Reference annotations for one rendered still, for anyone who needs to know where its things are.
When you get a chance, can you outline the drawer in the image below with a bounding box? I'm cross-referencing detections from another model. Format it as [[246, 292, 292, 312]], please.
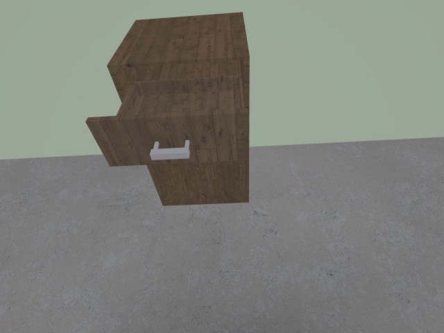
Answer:
[[86, 75, 248, 167]]

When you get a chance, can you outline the cabinet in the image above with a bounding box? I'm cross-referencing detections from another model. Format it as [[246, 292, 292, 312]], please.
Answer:
[[107, 12, 250, 206]]

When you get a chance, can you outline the handle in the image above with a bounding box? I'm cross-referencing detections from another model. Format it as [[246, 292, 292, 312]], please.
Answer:
[[150, 140, 190, 160]]

